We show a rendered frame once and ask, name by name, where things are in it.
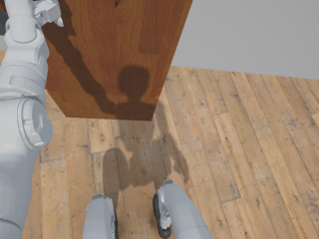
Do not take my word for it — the left robot thigh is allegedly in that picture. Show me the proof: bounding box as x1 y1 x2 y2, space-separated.
82 197 116 239

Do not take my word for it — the right robot shin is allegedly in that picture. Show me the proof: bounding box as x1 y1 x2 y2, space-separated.
159 179 173 229

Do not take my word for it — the robot left forearm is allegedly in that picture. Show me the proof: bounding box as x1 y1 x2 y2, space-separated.
0 15 50 108

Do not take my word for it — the robot left hand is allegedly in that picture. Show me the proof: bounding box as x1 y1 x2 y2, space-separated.
4 0 64 27

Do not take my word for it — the left robot upper arm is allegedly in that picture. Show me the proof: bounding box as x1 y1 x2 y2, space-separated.
0 98 53 239

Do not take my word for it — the cupboard door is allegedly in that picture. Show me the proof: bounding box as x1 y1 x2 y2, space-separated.
0 0 185 99

